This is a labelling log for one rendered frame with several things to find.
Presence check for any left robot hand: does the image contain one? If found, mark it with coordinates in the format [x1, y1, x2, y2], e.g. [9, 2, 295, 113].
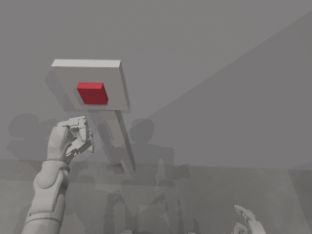
[47, 116, 95, 166]

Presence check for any left robot forearm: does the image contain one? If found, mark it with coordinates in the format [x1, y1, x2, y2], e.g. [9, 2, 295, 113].
[21, 160, 70, 234]

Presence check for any right robot hand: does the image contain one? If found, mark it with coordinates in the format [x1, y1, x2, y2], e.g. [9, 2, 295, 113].
[231, 205, 266, 234]

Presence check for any panel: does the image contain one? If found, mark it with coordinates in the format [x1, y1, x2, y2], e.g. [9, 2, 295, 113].
[51, 58, 136, 174]

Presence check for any button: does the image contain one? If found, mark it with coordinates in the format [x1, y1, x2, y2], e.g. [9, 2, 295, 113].
[76, 82, 108, 105]

